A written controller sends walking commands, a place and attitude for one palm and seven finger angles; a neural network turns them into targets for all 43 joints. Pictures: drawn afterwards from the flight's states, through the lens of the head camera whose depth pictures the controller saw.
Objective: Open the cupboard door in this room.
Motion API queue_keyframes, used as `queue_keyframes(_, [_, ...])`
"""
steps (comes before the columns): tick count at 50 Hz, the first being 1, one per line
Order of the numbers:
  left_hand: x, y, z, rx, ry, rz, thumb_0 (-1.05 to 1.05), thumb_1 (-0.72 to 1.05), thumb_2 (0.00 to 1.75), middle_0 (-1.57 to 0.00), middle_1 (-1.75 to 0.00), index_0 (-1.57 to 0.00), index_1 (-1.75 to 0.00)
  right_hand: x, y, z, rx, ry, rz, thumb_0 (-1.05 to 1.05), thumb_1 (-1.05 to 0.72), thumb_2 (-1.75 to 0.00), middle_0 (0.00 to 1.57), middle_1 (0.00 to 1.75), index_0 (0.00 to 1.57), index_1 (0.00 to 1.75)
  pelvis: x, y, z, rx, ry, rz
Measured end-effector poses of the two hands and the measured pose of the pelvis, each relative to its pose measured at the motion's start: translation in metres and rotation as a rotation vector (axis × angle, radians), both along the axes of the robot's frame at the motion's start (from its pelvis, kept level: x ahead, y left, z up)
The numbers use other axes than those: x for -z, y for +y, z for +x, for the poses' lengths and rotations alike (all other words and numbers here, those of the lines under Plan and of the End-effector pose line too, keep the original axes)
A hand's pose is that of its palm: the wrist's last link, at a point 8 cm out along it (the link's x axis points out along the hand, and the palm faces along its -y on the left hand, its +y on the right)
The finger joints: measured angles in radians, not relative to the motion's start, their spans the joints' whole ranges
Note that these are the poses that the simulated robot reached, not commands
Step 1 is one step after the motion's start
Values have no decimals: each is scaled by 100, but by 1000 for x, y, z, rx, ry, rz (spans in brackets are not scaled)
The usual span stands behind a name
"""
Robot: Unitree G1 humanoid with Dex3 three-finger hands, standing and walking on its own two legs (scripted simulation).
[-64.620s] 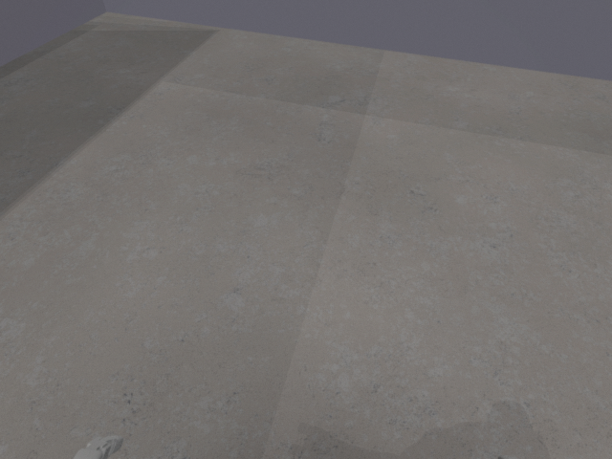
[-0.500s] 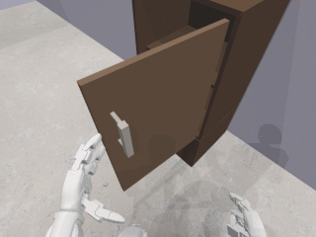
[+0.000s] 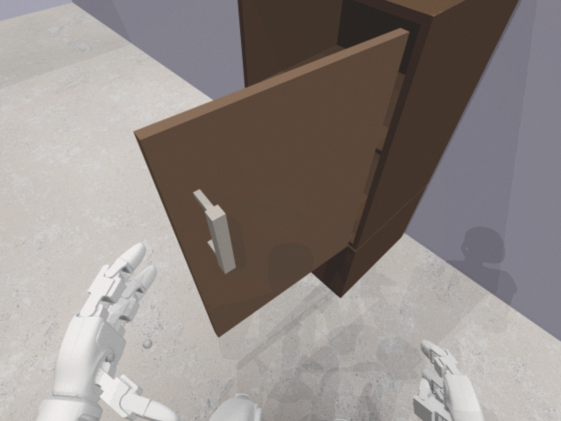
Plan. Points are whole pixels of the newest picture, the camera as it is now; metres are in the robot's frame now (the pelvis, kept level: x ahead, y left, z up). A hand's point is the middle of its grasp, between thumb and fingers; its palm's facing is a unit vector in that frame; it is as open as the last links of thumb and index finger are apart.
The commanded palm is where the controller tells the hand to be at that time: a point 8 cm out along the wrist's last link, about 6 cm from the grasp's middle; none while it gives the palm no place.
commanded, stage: draw the hand back to the body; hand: left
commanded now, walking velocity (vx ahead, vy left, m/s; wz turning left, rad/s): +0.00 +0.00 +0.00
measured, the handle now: (214, 233) +0.35 +0.13 +0.08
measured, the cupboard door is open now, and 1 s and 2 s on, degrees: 84 84 84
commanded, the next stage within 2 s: step back with the hand held close in 1.48 s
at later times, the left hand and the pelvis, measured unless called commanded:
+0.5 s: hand (80, 313) +0.20 +0.22 +0.14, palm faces +0.14 -0.96 -0.23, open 15.7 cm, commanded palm +0.17 +0.27 +0.16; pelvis +0.01 +0.02 +0.04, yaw +0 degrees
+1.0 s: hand (9, 246) +0.24 +0.27 +0.21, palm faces +0.38 -0.83 -0.40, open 10.3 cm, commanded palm +0.19 +0.32 +0.23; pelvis +0.04 +0.02 +0.08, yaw -2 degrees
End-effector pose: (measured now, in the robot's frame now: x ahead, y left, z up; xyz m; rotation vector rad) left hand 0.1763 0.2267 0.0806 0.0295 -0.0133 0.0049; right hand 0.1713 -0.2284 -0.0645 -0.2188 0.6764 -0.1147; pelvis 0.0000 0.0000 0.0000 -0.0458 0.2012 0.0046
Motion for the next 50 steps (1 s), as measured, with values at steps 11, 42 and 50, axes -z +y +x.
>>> queue_keyframes(11, [-36, 21, -1, -36, -4, 29, -1, -50, 30, -15, -30, -15, -30, -20, 13, -6, 16, -45, 32, 2, -91, -90, 20, 30, 20, 30, -17, 8, 2, 0, -54, -4])
queue_keyframes(42, [-127, 76, 11, -362, 5, 372, 0, 14, 58, -18, -30, -18, -30, -64, 41, 31, -37, -35, 11, 2, -91, -90, 20, 30, 20, 30, -69, 28, 34, 19, -207, 23])
queue_keyframes(50, [-148, 85, 20, -389, -44, 403, 1, 42, 69, -19, -30, -19, -30, -70, 36, 41, -39, -29, 17, 2, -91, -90, 20, 30, 20, 30, -76, 24, 41, 30, -231, 30])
